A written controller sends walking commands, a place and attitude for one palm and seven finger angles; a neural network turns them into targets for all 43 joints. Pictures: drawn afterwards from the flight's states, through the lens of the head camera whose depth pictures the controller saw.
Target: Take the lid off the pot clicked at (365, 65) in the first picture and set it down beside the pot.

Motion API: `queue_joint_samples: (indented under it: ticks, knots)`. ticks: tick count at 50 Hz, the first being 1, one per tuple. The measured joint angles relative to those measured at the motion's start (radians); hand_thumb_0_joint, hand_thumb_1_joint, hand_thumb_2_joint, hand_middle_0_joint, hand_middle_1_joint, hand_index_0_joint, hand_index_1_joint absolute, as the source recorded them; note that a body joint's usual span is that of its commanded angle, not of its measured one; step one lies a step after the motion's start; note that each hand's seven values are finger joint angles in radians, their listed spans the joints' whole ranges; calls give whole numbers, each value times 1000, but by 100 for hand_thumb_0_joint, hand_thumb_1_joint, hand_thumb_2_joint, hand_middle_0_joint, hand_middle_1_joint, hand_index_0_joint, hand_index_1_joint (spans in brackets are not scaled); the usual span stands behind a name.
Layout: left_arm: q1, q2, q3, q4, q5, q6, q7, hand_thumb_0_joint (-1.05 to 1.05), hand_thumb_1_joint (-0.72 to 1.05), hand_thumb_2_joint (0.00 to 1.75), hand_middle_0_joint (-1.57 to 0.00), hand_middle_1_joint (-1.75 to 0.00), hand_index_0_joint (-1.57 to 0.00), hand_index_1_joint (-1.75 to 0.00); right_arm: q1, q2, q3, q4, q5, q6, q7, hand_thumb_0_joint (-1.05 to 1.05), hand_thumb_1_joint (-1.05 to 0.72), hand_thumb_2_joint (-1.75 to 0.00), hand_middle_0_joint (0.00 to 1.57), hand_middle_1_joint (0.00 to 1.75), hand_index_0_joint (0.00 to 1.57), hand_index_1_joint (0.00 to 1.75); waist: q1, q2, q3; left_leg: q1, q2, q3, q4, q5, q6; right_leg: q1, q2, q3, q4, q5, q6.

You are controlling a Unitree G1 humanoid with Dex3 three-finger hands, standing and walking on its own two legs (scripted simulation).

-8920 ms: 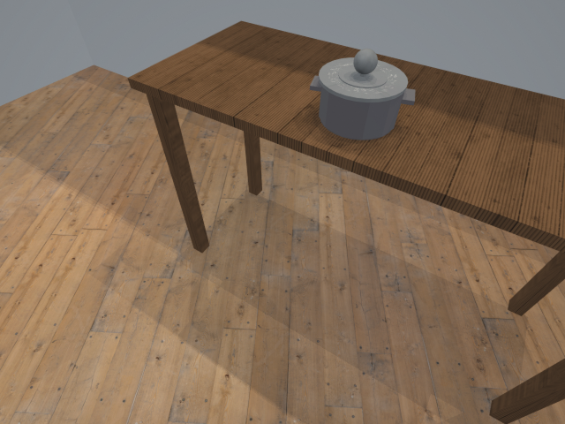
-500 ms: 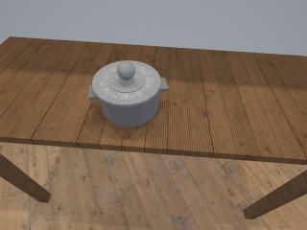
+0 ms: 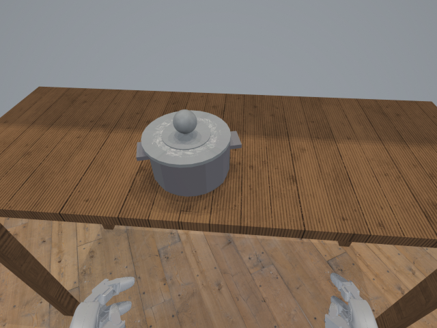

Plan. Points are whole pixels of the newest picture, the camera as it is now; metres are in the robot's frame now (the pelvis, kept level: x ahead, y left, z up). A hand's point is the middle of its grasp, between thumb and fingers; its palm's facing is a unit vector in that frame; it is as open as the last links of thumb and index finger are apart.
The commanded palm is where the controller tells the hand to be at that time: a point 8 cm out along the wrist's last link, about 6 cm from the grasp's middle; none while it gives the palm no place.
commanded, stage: lift the closed hand beside the body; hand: left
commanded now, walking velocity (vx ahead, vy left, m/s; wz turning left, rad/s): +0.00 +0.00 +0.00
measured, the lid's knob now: (185, 121) +0.47 +0.10 +0.17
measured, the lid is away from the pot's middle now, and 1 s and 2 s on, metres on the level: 0.00 0.00 0.00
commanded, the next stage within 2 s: raise the hand higher, near the body in 0.32 s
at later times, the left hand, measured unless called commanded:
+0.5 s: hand (80, 301) +0.15 +0.21 +0.07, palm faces +0.30 -0.84 -0.45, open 3.1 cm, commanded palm +0.09 +0.25 +0.11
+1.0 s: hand (69, 262) +0.17 +0.22 +0.14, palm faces +0.36 -0.82 -0.45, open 3.1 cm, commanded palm +0.12 +0.25 +0.17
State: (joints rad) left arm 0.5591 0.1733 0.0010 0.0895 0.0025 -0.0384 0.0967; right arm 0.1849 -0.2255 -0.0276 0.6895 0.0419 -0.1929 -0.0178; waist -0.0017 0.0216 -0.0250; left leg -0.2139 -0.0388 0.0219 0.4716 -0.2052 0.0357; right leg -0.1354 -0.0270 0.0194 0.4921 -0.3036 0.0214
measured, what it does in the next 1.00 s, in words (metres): stands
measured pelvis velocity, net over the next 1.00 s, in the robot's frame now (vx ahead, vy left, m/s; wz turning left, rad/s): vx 0.03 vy -0.02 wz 0.02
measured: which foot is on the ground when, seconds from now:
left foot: down 0.00-1.00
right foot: down 0.00-1.00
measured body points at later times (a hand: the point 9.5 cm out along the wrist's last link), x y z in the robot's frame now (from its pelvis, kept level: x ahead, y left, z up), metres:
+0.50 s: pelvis +0.02 -0.03 +0.00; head +0.01 -0.05 +0.45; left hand +0.13 +0.26 +0.10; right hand +0.21 -0.23 -0.09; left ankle +0.03 +0.09 -0.74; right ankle -0.02 -0.14 -0.74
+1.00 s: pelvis +0.03 -0.02 +0.00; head +0.01 -0.04 +0.45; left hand +0.15 +0.26 +0.16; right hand +0.25 -0.22 -0.06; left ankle +0.03 +0.09 -0.74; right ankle -0.02 -0.14 -0.74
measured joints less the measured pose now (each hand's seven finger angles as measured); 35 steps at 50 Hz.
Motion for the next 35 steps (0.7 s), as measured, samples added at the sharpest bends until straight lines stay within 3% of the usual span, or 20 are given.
queue_joint_samples:
  ticks: [6, 13, 24, 35]
  knots:
    - [80, 30, 41, -167, -15, -23, -34, 2, 92, 89, -75, -90, -76, -91, -76, 6, 6, -167, -14, 26, -18, 2, -91, -90, 20, 29, 20, 29, 44, -9, 4, -16, 20, -29, 18, -9, -16, 8, 22, -28, -18, 2, -17]
    - [129, 68, 93, -305, -24, -9, -33, 2, 91, 90, -105, -123, -105, -123, -27, 17, 36, -154, -29, 62, -40, 1, -91, -90, 20, 29, 20, 29, 80, 11, 21, -18, 25, -60, 25, -17, -27, 25, 31, -58, -34, -3, -28]
    - [171, 123, 191, -436, -24, -21, -29, 2, 90, 90, -126, -146, -127, -147, 25, 57, 43, -54, -25, 77, -56, 2, -90, -89, 20, 30, 21, 30, 67, 40, 25, 20, 34, -47, -3, -25, -36, 54, 38, -45, -53, -9, -37]
    - [184, 149, 233, -511, -27, -48, -29, 2, 90, 89, -129, -150, -130, -150, -10, 20, 4, -64, -14, 57, -72, 2, -90, -90, 20, 30, 20, 29, 69, 40, 25, 33, 38, -37, -13, -29, -37, 63, 41, -35, -64, -8, -37]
